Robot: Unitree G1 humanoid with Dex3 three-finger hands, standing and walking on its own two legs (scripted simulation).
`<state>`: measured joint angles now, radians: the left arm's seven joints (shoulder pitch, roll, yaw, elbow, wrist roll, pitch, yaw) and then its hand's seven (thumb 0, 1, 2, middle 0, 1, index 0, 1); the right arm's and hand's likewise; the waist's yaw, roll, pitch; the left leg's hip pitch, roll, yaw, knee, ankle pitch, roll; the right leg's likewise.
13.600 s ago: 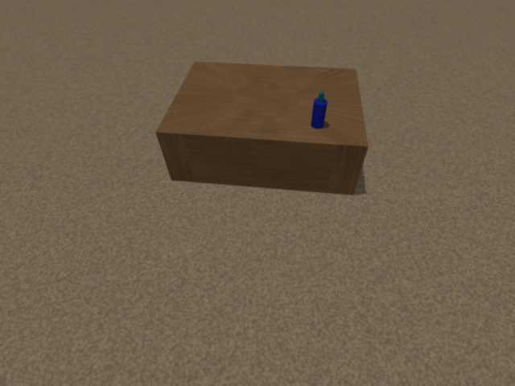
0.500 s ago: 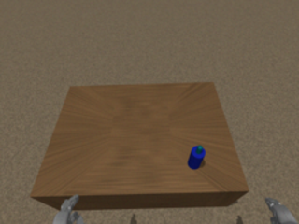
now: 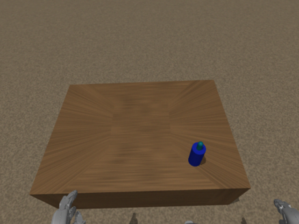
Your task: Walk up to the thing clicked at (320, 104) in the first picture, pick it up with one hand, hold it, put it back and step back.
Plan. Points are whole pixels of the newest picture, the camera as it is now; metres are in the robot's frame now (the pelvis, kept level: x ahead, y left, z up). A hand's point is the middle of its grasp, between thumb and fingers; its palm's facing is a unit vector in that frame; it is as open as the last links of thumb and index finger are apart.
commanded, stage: go down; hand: right
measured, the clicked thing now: (197, 152) +0.46 -0.18 -0.30
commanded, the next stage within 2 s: approach in 1.62 s
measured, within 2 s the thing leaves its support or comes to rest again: neither
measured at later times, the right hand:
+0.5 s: hand out of the picture +0.13 -0.27 -0.08, palm faces +0.07 +0.94 -0.32, open 17.2 cm
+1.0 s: hand (274, 175) +0.27 -0.32 -0.05, palm faces +0.14 +0.97 -0.21, open 17.0 cm
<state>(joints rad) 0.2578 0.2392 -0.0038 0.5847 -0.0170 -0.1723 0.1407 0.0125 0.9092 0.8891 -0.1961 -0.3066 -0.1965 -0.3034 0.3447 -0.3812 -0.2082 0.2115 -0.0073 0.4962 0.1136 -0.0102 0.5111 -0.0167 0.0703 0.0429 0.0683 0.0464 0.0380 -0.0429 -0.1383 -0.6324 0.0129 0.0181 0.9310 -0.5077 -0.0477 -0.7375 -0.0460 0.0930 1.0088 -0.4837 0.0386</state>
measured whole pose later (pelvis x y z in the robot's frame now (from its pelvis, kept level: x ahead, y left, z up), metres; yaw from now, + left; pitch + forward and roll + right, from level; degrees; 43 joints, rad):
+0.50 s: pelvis -0.01 +0.00 -0.01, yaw +0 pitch +12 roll +3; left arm 0.26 0.24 -0.02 0.57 -0.01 -0.22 0.18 0.01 0.90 0.89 -0.20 -0.31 -0.20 -0.31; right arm 0.37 -0.39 -0.24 0.15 0.02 0.50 0.13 -0.01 0.48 -0.03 0.07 0.04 0.07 0.05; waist 0.03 -0.04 -0.14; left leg -0.67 0.01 0.02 0.97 -0.50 -0.05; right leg -0.77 -0.05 0.10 1.05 -0.48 0.04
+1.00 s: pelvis -0.02 +0.00 -0.01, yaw +1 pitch +15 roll +3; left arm 0.26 0.28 0.00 0.68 0.01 -0.22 0.17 0.01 0.89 0.89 -0.21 -0.30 -0.20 -0.31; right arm -0.10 -0.55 -0.44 0.61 0.08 0.20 0.31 -0.01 0.43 -0.03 0.08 0.04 0.07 0.04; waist 0.07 -0.03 -0.09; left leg -0.76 0.01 0.01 1.00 -0.50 -0.05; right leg -0.86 -0.05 0.09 1.07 -0.47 0.04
